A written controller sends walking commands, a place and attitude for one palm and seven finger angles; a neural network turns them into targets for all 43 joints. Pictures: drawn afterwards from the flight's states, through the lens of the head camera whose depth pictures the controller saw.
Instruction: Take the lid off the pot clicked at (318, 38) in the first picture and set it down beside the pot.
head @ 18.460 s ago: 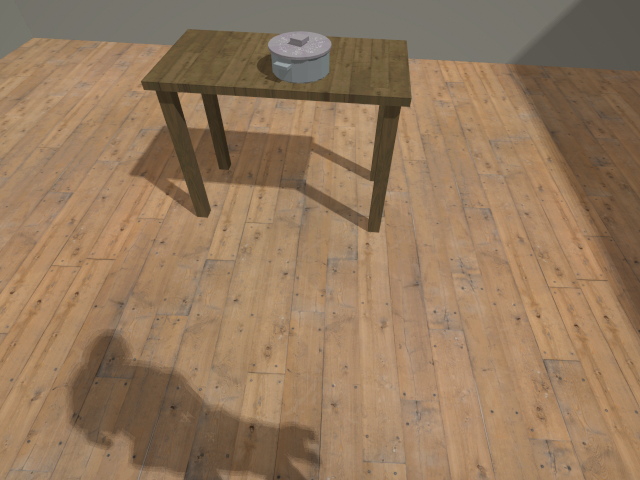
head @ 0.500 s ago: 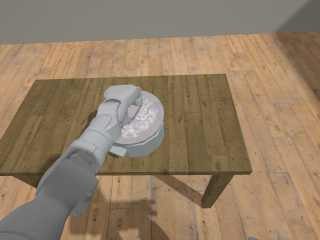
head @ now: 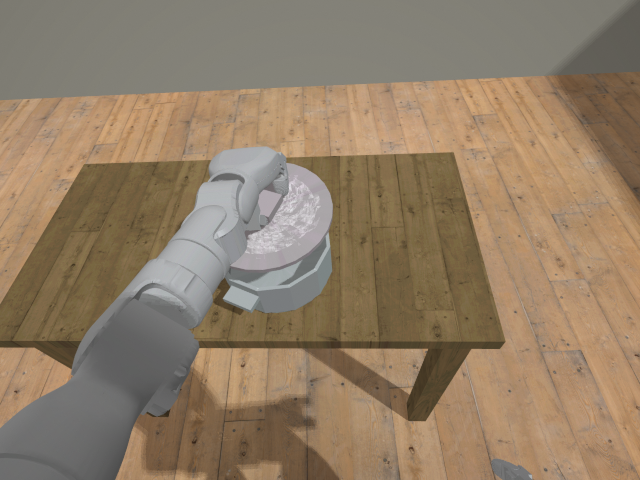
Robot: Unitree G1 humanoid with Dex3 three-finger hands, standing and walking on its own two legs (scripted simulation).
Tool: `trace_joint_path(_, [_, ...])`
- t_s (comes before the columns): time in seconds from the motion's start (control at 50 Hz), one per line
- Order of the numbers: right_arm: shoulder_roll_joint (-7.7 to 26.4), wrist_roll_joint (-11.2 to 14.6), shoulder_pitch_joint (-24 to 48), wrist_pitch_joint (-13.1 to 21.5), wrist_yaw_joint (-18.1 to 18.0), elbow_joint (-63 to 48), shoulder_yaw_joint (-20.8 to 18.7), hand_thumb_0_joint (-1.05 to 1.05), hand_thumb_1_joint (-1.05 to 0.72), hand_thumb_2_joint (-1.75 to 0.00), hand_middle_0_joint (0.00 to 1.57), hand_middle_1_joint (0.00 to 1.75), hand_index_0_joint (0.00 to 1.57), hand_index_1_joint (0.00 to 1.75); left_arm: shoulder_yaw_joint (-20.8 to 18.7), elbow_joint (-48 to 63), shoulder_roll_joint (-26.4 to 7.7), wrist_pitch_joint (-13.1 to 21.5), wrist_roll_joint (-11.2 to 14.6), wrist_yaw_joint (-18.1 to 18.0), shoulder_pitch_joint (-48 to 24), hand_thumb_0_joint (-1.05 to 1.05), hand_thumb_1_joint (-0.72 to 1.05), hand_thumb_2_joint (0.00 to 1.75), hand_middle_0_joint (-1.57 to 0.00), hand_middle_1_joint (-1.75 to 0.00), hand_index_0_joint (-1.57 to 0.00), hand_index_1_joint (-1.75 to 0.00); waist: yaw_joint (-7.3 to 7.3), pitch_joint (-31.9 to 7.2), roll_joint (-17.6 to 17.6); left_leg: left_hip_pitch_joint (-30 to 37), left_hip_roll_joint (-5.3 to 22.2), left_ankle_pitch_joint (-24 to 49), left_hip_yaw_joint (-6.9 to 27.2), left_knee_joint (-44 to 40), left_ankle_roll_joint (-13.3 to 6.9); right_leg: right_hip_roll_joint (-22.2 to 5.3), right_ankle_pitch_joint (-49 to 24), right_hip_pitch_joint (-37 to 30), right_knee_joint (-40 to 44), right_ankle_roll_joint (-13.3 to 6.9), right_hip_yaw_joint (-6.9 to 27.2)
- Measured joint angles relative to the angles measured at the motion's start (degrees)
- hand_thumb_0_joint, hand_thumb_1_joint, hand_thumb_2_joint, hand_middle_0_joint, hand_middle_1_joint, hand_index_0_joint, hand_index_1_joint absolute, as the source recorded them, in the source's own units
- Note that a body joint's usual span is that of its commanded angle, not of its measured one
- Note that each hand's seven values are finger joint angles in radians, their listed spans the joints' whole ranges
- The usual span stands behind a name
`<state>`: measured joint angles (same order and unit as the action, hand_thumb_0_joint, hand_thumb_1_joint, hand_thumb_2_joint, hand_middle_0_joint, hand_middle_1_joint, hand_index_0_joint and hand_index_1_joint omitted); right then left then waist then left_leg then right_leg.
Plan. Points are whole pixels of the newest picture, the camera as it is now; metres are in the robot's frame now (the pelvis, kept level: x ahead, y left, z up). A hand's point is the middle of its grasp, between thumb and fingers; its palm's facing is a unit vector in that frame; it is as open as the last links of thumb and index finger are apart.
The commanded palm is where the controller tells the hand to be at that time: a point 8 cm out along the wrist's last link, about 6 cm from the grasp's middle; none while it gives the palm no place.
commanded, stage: lift the lid straight up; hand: left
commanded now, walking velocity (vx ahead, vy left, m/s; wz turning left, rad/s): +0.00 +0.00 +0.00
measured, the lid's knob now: (263, 204) +0.49 +0.07 +0.05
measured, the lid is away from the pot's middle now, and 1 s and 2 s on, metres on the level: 0.00 0.01 0.14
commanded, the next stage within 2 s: move the lid sideways beside the pot in 0.88 s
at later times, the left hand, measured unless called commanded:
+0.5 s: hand (243, 181) +0.46 +0.08 +0.12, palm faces -0.27 -0.02 -0.96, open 8.1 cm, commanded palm +0.45 +0.08 +0.20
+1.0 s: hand (247, 170) +0.47 +0.07 +0.14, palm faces -0.28 -0.02 -0.96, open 8.1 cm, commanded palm +0.46 +0.09 +0.21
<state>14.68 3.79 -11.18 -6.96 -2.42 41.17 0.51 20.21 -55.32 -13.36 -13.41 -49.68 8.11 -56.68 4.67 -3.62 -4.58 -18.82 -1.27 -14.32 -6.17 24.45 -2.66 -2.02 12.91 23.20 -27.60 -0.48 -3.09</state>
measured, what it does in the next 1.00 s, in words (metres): stands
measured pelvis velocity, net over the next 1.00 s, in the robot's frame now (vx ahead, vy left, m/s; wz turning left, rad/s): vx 0.00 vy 0.01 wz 0.01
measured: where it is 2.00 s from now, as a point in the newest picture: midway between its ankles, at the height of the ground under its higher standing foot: outside the picture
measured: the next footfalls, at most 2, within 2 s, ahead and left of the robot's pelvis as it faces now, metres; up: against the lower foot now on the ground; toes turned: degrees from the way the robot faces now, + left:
none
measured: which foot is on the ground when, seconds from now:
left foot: down 0.00-1.00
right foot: down 0.00-1.00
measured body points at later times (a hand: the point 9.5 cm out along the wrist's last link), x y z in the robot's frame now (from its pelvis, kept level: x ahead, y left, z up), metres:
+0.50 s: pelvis +0.00 +0.01 +0.00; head +0.04 -0.03 +0.45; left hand +0.47 +0.08 +0.18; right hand +0.11 -0.24 -0.14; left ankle -0.03 +0.09 -0.74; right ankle +0.00 -0.11 -0.74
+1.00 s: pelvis +0.00 +0.01 +0.00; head +0.03 -0.03 +0.45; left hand +0.48 +0.07 +0.19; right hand +0.11 -0.24 -0.14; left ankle -0.03 +0.09 -0.74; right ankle +0.00 -0.11 -0.74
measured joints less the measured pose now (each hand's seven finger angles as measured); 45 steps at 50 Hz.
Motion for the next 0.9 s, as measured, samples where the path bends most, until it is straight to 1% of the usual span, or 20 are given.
trace_joint_path(0.16, [0.46,-0.06,-1.29,0.44,0.22,0.27,-0.15,0.01,-0.91,-0.9,0.2,0.3,0.2,0.3,-0.74,0.98,-1.25,-0.06,-0.12,1.33,-0.77,-0.04,0.2,0.81,-0.69,-1.0,-0.58,-0.96,0.15,0.14,-0.02,0.73,-0.06,0.33,-0.04,-0.77,-0.09,0.02,-0.4,-0.76,0.85,0.1,0.06])
trace_joint_path(0.24, [0.61,0.01,-1.44,0.64,0.29,0.18,-0.19,0.01,-0.91,-0.9,0.2,0.3,0.2,0.3,-0.16,1.64,-1.87,-0.29,-0.16,2.46,-1.1,-0.04,0.2,0.81,-0.69,-1.0,-0.58,-0.96,0.15,0.28,0.02,1.0,-0.18,0.44,0.03,-1.01,-0.2,-0.09,-0.5,-1.07,1.09,0.19,0.01])
trace_joint_path(0.32, [0.64,-0.05,-1.51,1.29,0.45,-0.07,-0.4,0.01,-0.91,-0.9,0.2,0.3,0.2,0.3,0.45,3.49,-2.37,0.25,0.21,3.36,-1.12,-0.04,0.2,0.81,-0.69,-1.0,-0.58,-0.96,-0.07,0.36,-0.1,1.32,-0.43,0.53,0.21,-1.2,-0.32,-0.33,-0.47,-1.43,1.18,0.34,-0.14])
trace_joint_path(0.48, [0.35,-0.16,-0.2,1.39,1.46,0.03,-0.14,0.01,-0.91,-0.9,0.2,0.3,0.2,0.3,1.28,4.56,-1.25,-0.64,0.41,3.76,-2.4,-0.04,0.2,0.81,-0.69,-1.0,-0.58,-0.96,-0.89,-0.11,-0.3,1.78,-0.87,0.52,0.47,-1.28,-0.55,-0.79,-0.24,-1.92,1.01,0.6,-0.33])
trace_joint_path(0.56, [0.1,-0.12,0.82,1.0,1.86,-0.1,0.24,0.01,-0.91,-0.9,0.2,0.3,0.2,0.3,2.02,3.65,-0.38,-1.91,0.36,4.12,-3.83,-0.04,0.2,0.81,-0.69,-1.0,-0.58,-0.96,-1.21,-0.21,-0.3,1.92,-1.05,0.57,0.58,-1.26,-0.62,-0.98,-0.16,-2.03,0.81,0.68,-0.41])
trace_joint_path(0.62, [-0.11,-0.17,1.4,1.12,1.73,-0.43,0.54,0.01,-0.91,-0.9,0.2,0.3,0.2,0.3,2.15,3.54,-0.22,-2.37,0.62,4.93,-4.77,-0.04,0.2,0.81,-0.69,-1.0,-0.58,-0.96,-1.23,-0.03,-0.26,2.07,-1.18,0.73,0.65,-1.4,-0.65,-1.11,-0.17,-2.11,0.74,0.7,-0.46])
trace_joint_path(0.7, [-0.21,-0.27,1.59,1.41,1.54,-0.85,0.73,0.01,-0.91,-0.9,0.2,0.3,0.2,0.3,1.92,3.66,-0.2,-2.13,0.53,5.58,-5.71,-0.04,0.2,0.81,-0.69,-1.0,-0.58,-0.96,-1.29,0.04,-0.38,2.32,-1.27,0.91,0.75,-1.63,-0.66,-1.18,-0.24,-2.35,0.85,0.71,-0.54])
trace_joint_path(0.8, [-0.14,-0.3,1.63,1.02,1.44,-0.91,1.05,0.01,-0.91,-0.9,0.2,0.3,0.2,0.3,1.65,1.9,-0.08,-3.02,0.2,6.11,-7.4,-0.04,0.2,0.81,-0.69,-1.0,-0.58,-0.96,-1.19,0.09,-0.15,2.27,-1.2,1.09,0.67,-1.83,-0.59,-1.09,-0.41,-2.21,0.96,0.63,-0.45])
trace_joint_path(0.86, [0.05,-0.29,1.2,0.83,1.38,-1.08,0.89,0.01,-0.91,-0.9,0.2,0.3,0.2,0.3,2.12,2.0,-0.26,-3.01,0.04,6.67,-7.53,-0.04,0.2,0.81,-0.69,-1.0,-0.58,-0.96,-1.07,0.19,-0.11,2.22,-1.17,1.16,0.73,-1.87,-0.56,-1.06,-0.45,-2.19,1.02,0.58,-0.51])
trace_joint_path(0.9, [0.22,-0.29,0.98,0.81,1.22,-1.01,0.89,0.01,-0.91,-0.9,0.2,0.3,0.2,0.3,1.68,1.96,-0.25,-2.66,0.28,7.0,-7.51,-0.04,0.2,0.81,-0.69,-1.0,-0.58,-0.96,-0.98,0.39,-0.06,2.23,-1.12,1.17,0.76,-1.87,-0.54,-1.01,-0.49,-2.25,1.1,0.55,-0.54])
